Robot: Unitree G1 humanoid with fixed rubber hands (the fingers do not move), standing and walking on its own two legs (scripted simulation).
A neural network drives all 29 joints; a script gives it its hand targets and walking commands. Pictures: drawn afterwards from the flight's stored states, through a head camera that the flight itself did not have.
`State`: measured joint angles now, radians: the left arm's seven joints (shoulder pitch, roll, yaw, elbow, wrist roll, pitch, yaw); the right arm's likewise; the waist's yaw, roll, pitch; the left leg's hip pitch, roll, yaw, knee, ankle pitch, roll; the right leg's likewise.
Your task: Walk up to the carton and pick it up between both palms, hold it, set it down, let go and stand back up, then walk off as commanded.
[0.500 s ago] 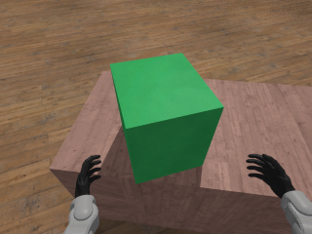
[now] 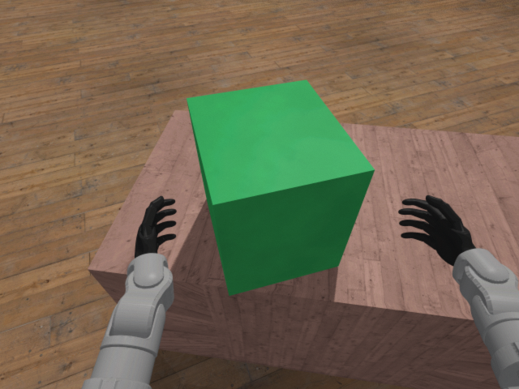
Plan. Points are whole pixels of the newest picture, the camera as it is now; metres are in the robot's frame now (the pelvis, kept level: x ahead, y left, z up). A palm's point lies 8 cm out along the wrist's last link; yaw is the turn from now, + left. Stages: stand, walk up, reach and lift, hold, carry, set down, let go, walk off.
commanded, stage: reach and lift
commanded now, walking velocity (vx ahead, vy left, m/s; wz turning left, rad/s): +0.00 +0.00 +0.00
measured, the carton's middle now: (267, 188) +0.50 +0.05 -0.01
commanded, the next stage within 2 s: none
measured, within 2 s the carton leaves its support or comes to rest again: neither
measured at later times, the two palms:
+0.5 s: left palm (142, 199) +0.32 +0.21 +0.13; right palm (441, 177) +0.41 -0.22 +0.14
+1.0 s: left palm (135, 161) +0.36 +0.23 +0.17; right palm (417, 130) +0.47 -0.18 +0.17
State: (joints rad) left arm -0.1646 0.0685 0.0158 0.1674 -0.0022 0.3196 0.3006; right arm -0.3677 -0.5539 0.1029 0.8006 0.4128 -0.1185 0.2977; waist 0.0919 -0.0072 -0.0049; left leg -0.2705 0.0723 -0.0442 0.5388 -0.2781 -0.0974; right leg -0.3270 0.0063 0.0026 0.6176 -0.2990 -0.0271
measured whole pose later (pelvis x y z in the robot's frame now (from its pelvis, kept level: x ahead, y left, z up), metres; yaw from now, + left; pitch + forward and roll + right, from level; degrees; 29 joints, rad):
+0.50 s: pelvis +0.00 +0.00 +0.00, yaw +0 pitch +1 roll +1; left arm -0.46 0.07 0.09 0.14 -0.06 0.64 0.32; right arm -0.68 -0.58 0.10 0.78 0.41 0.21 0.25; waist 0.12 0.01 -0.02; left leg -0.28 0.08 -0.04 0.53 -0.27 -0.10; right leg -0.33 0.01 0.00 0.59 -0.28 -0.03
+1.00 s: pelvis +0.00 +0.00 +0.00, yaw +0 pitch +6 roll +1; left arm -0.69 0.07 0.18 0.19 -0.09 0.73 0.31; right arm -0.95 -0.59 0.11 0.88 0.41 0.32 0.20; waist 0.18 0.03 -0.04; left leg -0.38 0.08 -0.04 0.53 -0.26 -0.10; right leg -0.42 0.01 0.00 0.58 -0.27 -0.02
